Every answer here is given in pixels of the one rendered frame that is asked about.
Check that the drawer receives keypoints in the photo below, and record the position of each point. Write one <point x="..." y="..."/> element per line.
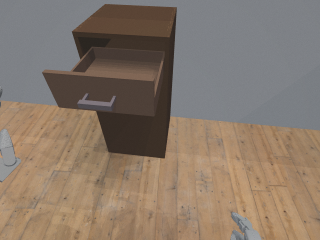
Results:
<point x="134" y="76"/>

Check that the handle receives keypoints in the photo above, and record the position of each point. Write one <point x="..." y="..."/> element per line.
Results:
<point x="96" y="105"/>

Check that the robot left hand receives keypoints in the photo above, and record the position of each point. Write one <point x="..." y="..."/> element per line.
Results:
<point x="8" y="162"/>

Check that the robot right hand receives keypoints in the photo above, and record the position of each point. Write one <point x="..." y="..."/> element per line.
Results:
<point x="246" y="227"/>

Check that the cabinet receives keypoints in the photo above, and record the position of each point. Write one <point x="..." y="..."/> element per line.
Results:
<point x="135" y="27"/>

